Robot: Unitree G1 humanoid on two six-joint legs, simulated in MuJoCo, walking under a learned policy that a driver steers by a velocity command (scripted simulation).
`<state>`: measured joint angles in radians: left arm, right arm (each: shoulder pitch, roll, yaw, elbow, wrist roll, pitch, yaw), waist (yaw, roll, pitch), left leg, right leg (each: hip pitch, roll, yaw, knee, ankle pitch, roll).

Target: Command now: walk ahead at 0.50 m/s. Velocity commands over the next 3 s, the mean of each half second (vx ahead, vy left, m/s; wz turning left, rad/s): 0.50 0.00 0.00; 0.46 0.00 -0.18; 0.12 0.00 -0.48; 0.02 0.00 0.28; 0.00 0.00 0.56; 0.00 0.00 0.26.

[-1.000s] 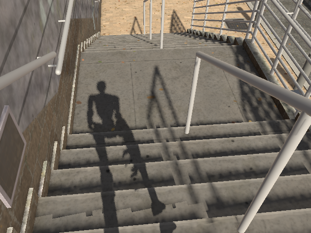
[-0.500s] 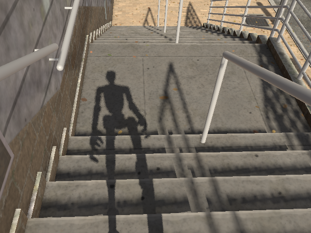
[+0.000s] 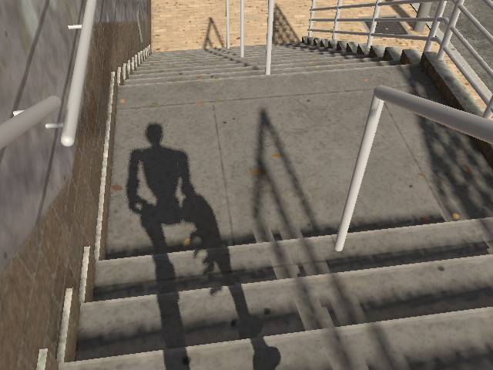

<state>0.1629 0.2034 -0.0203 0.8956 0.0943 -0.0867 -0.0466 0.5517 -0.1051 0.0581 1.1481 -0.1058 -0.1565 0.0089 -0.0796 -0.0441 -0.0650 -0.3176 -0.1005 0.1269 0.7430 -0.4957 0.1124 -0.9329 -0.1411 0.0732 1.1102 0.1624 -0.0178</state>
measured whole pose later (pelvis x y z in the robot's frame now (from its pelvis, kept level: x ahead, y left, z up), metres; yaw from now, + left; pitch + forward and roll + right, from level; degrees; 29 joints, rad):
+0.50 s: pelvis +0.31 -0.02 -0.15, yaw -1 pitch +2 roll -4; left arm 0.49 0.21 0.01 1.05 0.10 -0.09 -0.06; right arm 0.24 -0.21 -0.02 0.96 -0.11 -0.09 0.08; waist 0.01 0.06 -0.03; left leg -0.77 0.11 -0.06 1.13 -0.04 0.08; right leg -0.22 0.06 -0.13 0.58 -0.40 -0.08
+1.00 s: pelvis +0.60 +0.08 -0.31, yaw -7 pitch +2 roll +1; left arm 0.21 0.23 0.07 0.96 0.04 -0.12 -0.06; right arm 0.48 -0.19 0.01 1.07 -0.09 -0.12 0.04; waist -0.03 -0.01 -0.03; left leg -0.27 -0.02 0.19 0.66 -0.43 0.09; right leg -0.81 -0.11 -0.01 1.20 -0.05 -0.03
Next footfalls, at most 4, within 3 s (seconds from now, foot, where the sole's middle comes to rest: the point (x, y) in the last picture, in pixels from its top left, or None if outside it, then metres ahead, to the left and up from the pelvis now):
0.28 right None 0.29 -0.13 -0.90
0.72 left None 0.60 0.15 -1.07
1.12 right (242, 367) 0.65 -0.02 -1.07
1.44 left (177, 329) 0.88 0.22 -1.23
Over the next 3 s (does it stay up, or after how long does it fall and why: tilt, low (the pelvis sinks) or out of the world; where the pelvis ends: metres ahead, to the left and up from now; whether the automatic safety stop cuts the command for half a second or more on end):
stays up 0.60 0.07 -0.34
